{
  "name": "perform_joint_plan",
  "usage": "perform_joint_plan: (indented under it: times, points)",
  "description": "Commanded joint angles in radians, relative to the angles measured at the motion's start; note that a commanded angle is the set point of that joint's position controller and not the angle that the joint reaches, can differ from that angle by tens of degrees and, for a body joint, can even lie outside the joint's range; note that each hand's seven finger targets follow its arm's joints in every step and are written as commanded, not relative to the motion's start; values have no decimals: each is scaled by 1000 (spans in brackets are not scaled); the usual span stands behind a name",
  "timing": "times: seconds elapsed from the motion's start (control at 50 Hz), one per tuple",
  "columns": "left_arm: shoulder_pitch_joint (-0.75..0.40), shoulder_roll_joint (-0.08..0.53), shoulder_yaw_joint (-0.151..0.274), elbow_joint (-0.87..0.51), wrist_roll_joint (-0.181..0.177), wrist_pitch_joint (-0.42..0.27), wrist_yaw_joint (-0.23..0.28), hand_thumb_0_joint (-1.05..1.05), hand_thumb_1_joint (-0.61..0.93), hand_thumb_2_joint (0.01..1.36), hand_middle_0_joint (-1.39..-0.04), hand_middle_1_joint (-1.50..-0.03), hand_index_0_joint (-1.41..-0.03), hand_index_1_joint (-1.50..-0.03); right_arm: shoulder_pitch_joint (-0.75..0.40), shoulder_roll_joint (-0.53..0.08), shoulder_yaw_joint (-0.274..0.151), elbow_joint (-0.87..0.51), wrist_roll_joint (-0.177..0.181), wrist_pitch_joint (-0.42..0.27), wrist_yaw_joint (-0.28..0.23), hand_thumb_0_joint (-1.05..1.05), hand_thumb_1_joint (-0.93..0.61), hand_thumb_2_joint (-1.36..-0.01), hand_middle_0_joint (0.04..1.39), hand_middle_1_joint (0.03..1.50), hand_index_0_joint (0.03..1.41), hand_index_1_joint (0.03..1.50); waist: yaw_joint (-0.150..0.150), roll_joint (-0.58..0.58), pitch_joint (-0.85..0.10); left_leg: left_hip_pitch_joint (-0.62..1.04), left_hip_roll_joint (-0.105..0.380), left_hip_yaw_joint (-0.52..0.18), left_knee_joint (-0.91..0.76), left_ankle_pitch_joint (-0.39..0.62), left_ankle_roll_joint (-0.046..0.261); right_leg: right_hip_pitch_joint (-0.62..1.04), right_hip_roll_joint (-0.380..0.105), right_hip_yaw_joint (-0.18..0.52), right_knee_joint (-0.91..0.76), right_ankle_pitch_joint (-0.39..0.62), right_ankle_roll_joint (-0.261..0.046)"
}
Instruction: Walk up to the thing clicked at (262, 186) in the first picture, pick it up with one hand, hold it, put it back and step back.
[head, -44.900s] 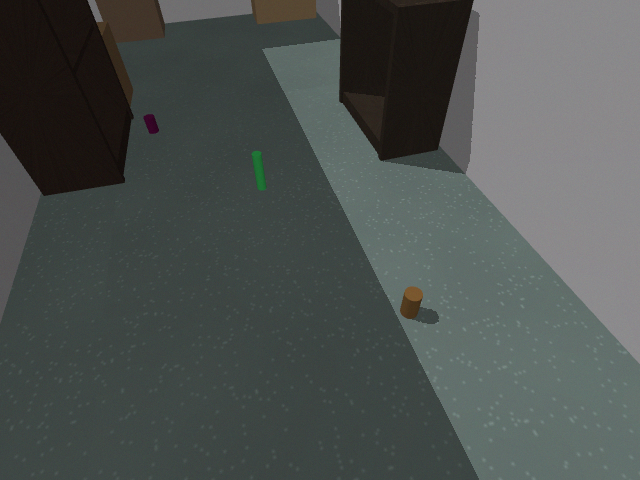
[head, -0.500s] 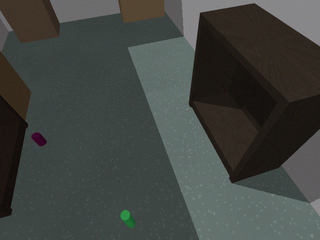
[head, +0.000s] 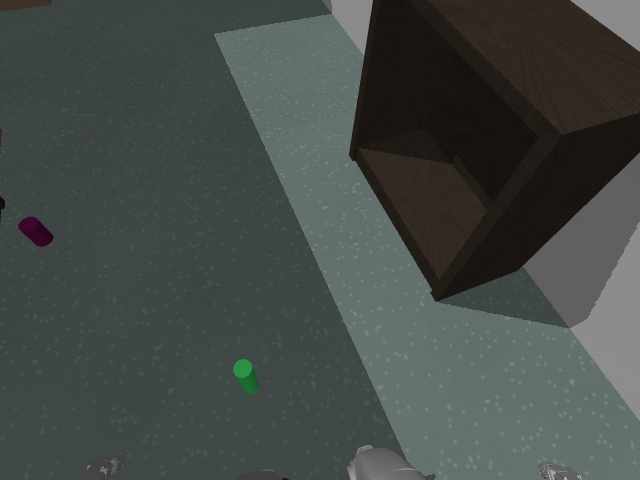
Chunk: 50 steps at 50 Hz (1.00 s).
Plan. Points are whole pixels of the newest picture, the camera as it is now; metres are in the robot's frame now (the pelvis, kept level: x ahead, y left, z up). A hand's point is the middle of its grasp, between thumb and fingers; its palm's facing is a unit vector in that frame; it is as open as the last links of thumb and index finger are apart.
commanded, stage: step back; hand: left
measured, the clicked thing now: (247, 377) +0.39 +0.18 -0.66
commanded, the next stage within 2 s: none
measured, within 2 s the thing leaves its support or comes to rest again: neither
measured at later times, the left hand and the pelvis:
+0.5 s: hand out of the picture +0.02 +0.25 -0.15, palm faces +0.01 -0.93 -0.36, open 7.4 cm; pelvis -0.13 -0.01 -0.01, yaw +2 degrees
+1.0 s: hand out of the picture -0.20 +0.21 -0.15, palm faces -0.04 -0.92 -0.40, open 7.4 cm; pelvis -0.28 -0.05 -0.01, yaw -2 degrees
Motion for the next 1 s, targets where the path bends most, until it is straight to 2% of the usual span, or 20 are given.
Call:
perform_joint_plan:
  times: [0.0,0.06,0.1,0.14,0.16,0.24,0.38,0.46,0.48,0.5,0.52,0.54,0.62,0.76,0.88,0.9,0.92,0.94,0.96,0.98]
  points:
    - [21,168,51,-95,14,-34,9,0,900,900,-200,-300,-200,-300,38,-284,-77,-71,4,-14,-13,0,-900,-900,200,300,200,300,-14,182,-281,292,281,-269,-47,661,90,-19,-43,-66,-201,-2,-20]
    - [95,162,59,-69,24,-41,3,0,900,900,-200,-300,-200,-300,-12,-292,-74,-82,8,-10,-5,0,-900,-900,200,300,200,300,25,151,-283,178,281,-274,-24,523,95,116,-47,-94,-368,113,-47]
    - [118,194,71,-66,29,-50,2,0,900,900,-200,-300,-200,-300,-37,-272,-66,-88,17,-9,0,0,-900,-900,200,300,200,300,38,40,-308,47,223,-235,39,378,45,234,-111,12,-382,468,-89]
    - [45,282,90,-104,20,-47,-2,0,900,900,-200,-300,-200,-300,-62,-220,-53,-89,25,-4,-6,0,-900,-900,200,300,200,300,53,-217,-223,-74,-23,-72,309,-46,-54,123,-368,311,-521,610,-288]
    - [21,289,91,-133,24,-51,-1,0,900,900,-200,-300,-200,-300,-61,-230,-56,-85,15,4,-13,0,-900,-900,200,300,200,300,63,-246,-175,-96,-55,-132,485,-349,-64,60,-446,401,-564,627,-349]
    - [-32,204,79,-165,20,-52,8,0,900,900,-200,-300,-200,-300,31,-227,-42,-32,21,4,-4,0,-900,-900,200,300,200,300,27,-95,-161,-142,-97,-211,607,-247,-68,90,-284,153,-523,640,-249]
    - [45,196,87,-201,31,-32,8,0,900,900,-200,-300,-200,-300,53,-221,-30,-60,12,-12,-14,0,-900,-900,200,300,200,300,60,-142,-309,-159,-10,-118,214,-240,-100,380,-276,124,-447,637,-227]
    - [30,212,81,-212,11,-5,-4,0,900,900,-200,-300,-200,-300,117,-209,-44,-30,-9,-23,-9,0,-900,-900,200,300,200,300,19,-100,-312,65,-3,-53,-224,132,-67,261,-209,61,-327,501,-131]
    - [48,183,74,-215,10,0,-8,0,900,900,-200,-300,-200,-300,98,-247,-57,-40,-23,-23,-7,0,-900,-900,200,300,200,300,29,-12,-297,136,91,-200,-230,121,-33,111,-162,46,-295,338,-87]
    - [48,151,69,-219,9,-3,-8,0,900,900,-200,-300,-200,-300,70,-350,-81,-54,-37,-23,-4,0,-900,-900,200,300,200,300,29,236,-261,185,320,-503,-277,208,54,-127,-17,-38,-105,12,-39]
    - [-34,193,92,-225,25,-8,7,0,900,900,-200,-300,-200,-300,34,-417,-91,-74,-28,-22,3,0,-900,-900,200,300,200,300,-20,265,-185,-44,460,-588,-289,245,190,-94,25,-6,92,-188,-10]
    - [-57,212,100,-217,34,-9,10,0,900,900,-200,-300,-200,-300,-28,-418,-97,-92,-26,-32,-4,0,-900,-900,200,300,200,300,-18,284,-134,-167,506,-643,-327,222,243,-47,6,76,281,-170,-10]
    - [108,182,101,-153,4,-5,-4,0,900,900,-200,-300,-200,-300,-98,-271,-52,-107,-29,-41,-13,0,-900,-900,200,300,200,300,87,155,-145,23,244,-254,-198,475,92,-147,66,83,382,-8,-23]
    - [62,161,87,-171,16,-23,-3,0,900,900,-200,-300,-200,-300,63,-293,-73,-103,-9,-33,-19,0,-900,-900,200,300,200,300,-29,215,-263,308,292,-278,-96,544,166,-142,-13,11,40,-74,46]
    - [259,156,92,-67,23,-34,-16,0,900,900,-200,-300,-200,-300,-72,-322,-77,-147,-4,-5,-5,0,-900,-900,200,300,200,300,73,242,-316,55,268,-238,2,354,92,215,-65,-130,-487,188,-19]
    - [249,183,101,-65,32,-40,-16,0,900,900,-200,-300,-200,-300,-69,-287,-64,-147,4,0,-2,0,-900,-900,200,300,200,300,76,176,-307,-32,210,-219,40,249,36,257,-78,-69,-506,258,-38]
    - [230,264,122,-80,48,-44,-18,0,900,900,-200,-300,-200,-300,-58,-235,-52,-158,13,4,-3,0,-900,-900,200,300,200,300,70,-50,-269,-217,69,-183,208,28,-31,267,-241,212,-533,288,-86]
    - [113,346,136,-130,36,-38,-22,0,900,900,-200,-300,-200,-300,-61,-207,-48,-162,15,7,-22,0,-900,-900,200,300,200,300,69,-237,-214,-230,-63,-129,417,-314,-72,56,-406,326,-611,246,-226]
    - [33,374,135,-165,44,-40,-16,0,900,900,-200,-300,-200,-300,-59,-253,-67,-143,9,11,-30,0,-900,-900,200,300,200,300,72,-287,-147,-149,-28,-183,597,-350,-76,-157,-491,447,-672,178,-313]
    - [-13,328,126,-182,41,-41,-13,0,900,900,-200,-300,-200,-300,-15,-281,-69,-117,12,10,-24,0,-900,-900,200,300,200,300,40,-241,-115,-119,-20,-222,640,-287,-68,-191,-454,382,-669,155,-287]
